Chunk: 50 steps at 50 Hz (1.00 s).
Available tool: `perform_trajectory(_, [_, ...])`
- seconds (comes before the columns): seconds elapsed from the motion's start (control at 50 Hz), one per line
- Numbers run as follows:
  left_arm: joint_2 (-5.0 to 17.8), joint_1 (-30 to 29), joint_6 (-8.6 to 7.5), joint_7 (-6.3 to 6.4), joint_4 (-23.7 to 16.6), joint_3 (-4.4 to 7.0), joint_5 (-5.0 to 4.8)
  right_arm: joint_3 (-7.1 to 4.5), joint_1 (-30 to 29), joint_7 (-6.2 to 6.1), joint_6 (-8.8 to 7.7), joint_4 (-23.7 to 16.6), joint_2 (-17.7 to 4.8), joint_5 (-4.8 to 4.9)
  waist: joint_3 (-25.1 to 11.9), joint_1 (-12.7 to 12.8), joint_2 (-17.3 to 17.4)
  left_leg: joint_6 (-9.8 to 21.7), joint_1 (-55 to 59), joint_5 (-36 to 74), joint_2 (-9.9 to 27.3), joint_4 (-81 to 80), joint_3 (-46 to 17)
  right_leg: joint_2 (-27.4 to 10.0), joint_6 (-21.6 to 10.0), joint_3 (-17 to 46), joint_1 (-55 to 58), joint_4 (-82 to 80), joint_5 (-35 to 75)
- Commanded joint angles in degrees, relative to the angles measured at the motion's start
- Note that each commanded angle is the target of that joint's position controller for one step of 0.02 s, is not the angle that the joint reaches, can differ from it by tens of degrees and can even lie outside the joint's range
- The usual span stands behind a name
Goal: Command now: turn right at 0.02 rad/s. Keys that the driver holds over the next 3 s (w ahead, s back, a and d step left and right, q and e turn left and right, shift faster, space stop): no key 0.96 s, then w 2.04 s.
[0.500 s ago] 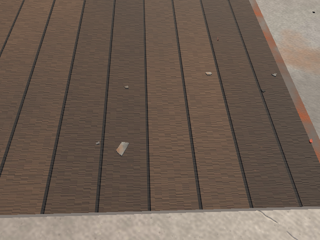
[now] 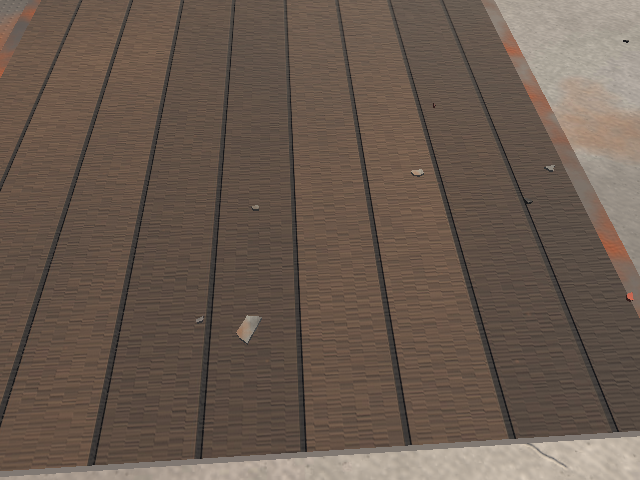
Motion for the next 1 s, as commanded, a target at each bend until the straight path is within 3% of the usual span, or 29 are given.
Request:
perform_trajectory(0.02, [7.73, 0.03, -0.89, 0.16, -2.17, 1.83, -0.08, -1.35, -0.27, -0.46, -0.44, -1.17, -6.23, 0.10, -1.60, 0.15, -1.47, 0.35, 1.77, 11.00, 0.70, -2.26, -0.24, -4.40, -1.55, 4.44, -1.92, -6.53, 14.38])
perform_trajectory(0.44, [7.04, 2.61, -0.97, 0.54, 5.87, 1.07, -0.44, -1.05, 2.24, -1.48, 0.14, 7.40, -5.42, 0.35, -0.43, 0.12, -0.81, 0.63, 1.66, 10.69, 0.26, -3.27, 0.34, -2.51, -0.88, 1.81, -2.17, -7.21, 13.12])
perform_trajectory(0.96, [4.80, 6.61, -0.83, 1.10, 12.02, 0.14, -0.70, -0.04, 6.22, -1.75, 0.26, 11.26, -2.33, 0.45, 1.15, 0.42, -0.30, 1.23, -0.13, 8.75, -0.61, -3.47, 1.02, -1.62, -0.23, 0.21, -3.39, -7.41, 9.85])
perform_trajectory(1.0, [4.97, 7.83, -0.52, 1.39, 12.84, 0.29, -0.98, 0.20, 7.47, -1.85, 0.37, 11.96, -1.18, 0.71, 0.69, 0.63, -1.51, 1.71, -1.02, -3.89, -2.96, -1.57, 3.52, -0.89, -1.17, 0.27, -3.73, -8.77, -6.42])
